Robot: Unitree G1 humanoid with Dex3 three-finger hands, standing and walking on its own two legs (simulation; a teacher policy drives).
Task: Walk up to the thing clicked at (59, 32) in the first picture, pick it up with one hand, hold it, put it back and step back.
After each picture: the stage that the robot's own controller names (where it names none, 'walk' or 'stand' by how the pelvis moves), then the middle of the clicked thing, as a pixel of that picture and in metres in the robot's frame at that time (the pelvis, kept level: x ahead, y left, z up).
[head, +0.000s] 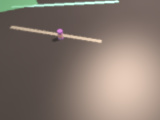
stand; (60, 34) +1.52 +0.27 -0.72
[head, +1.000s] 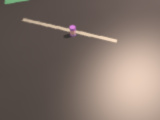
walk; (72, 30) +1.41 +0.19 -0.71
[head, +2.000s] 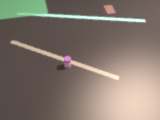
walk; (67, 62) +0.98 +0.17 -0.69
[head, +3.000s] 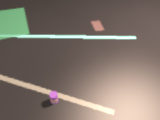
walk; (53, 97) +0.64 +0.20 -0.70
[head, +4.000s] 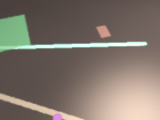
stand; out of the picture +0.43 +0.20 -0.70
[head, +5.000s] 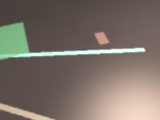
stand; out of the picture +0.40 +0.20 -0.73
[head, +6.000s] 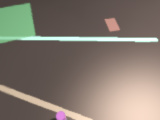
walk; (61, 117) +0.39 +0.17 -0.70
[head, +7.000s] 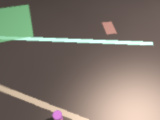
walk; (57, 117) +0.41 +0.18 -0.69
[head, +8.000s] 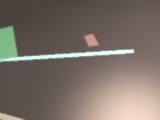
stand; out of the picture +0.38 +0.31 -0.72
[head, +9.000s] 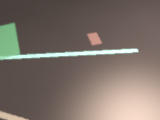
stand; out of the picture +0.35 +0.29 -0.73
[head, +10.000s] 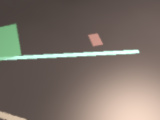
stand; out of the picture +0.35 +0.29 -0.73
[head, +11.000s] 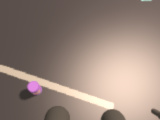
go down; (35, 88) +0.40 +0.29 -0.53
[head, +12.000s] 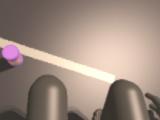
go down; (13, 56) +0.43 +0.33 -0.31
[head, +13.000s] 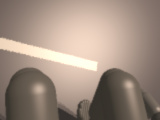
close in; out of the picture +0.41 +0.36 -0.25
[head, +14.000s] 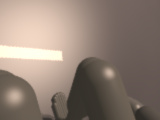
close in; out of the picture +0.39 +0.38 -0.21
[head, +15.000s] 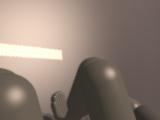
lift; out of the picture +0.38 +0.37 -0.22
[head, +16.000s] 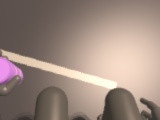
lift; (5, 73) +0.33 +0.26 -0.03
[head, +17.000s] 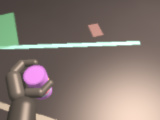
hold; (39, 83) +0.33 +0.16 +0.03
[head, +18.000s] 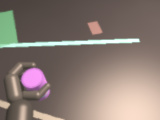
hold; (37, 85) +0.33 +0.17 +0.01
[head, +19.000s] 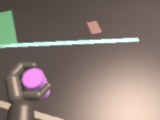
hold; (37, 85) +0.33 +0.17 +0.01
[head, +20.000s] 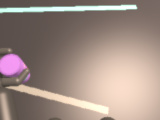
crouch; (16, 70) +0.38 +0.23 -0.04
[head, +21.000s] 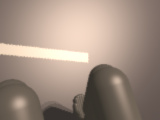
lower; out of the picture +0.45 +0.36 -0.12
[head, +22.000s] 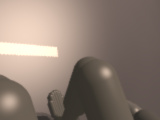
lower; out of the picture +0.39 +0.37 -0.22
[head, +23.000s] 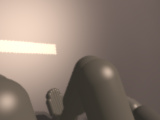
lower; out of the picture +0.40 +0.38 -0.22
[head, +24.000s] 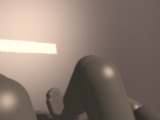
lower; out of the picture +0.39 +0.38 -0.22
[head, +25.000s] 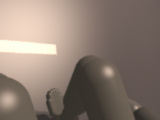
lower; out of the picture +0.39 +0.38 -0.22
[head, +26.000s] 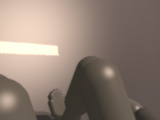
open; out of the picture +0.40 +0.38 -0.22
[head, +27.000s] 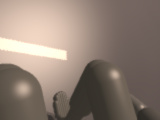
stand; out of the picture +0.41 +0.36 -0.24
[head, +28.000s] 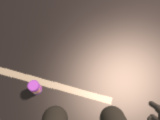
walk; (35, 87) +0.43 +0.28 -0.52
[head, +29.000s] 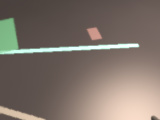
stand; out of the picture +0.39 +0.27 -0.67
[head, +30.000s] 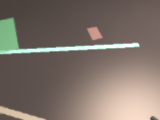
stand; out of the picture +0.38 +0.27 -0.67
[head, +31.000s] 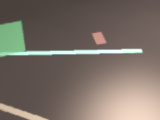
stand; out of the picture +0.40 +0.26 -0.71
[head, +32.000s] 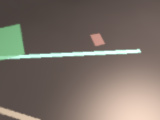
stand; out of the picture +0.39 +0.27 -0.73
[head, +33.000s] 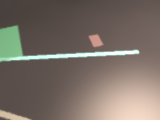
stand; out of the picture +0.37 +0.27 -0.73
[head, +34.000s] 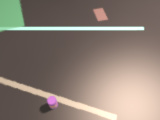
walk; (52, 102) +0.48 +0.21 -0.69
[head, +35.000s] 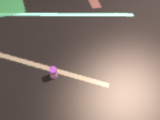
walk; (53, 72) +0.75 +0.24 -0.70
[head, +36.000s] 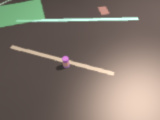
stand; (65, 62) +1.06 +0.24 -0.71
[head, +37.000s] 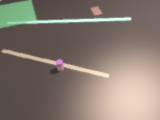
stand; (60, 65) +1.01 +0.24 -0.72
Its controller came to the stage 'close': yes
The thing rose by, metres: 0.72
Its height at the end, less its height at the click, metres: +0.00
